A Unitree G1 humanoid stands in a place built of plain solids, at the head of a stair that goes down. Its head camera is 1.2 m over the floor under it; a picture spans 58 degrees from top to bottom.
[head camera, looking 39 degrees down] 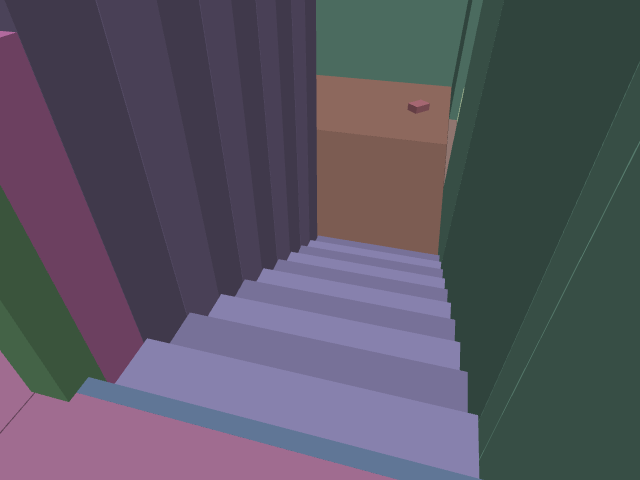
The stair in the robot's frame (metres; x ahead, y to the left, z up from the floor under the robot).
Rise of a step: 0.16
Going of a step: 0.28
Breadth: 1.24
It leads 15 degrees to the right of straight ahead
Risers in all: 11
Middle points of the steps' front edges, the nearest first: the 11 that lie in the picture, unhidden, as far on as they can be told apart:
0.64 0.15 0.00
0.91 0.07 -0.16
1.18 0.00 -0.32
1.46 -0.07 -0.48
1.73 -0.14 -0.64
2.01 -0.22 -0.80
2.28 -0.29 -0.96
2.55 -0.36 -1.11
2.83 -0.43 -1.27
3.10 -0.51 -1.43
3.37 -0.58 -1.59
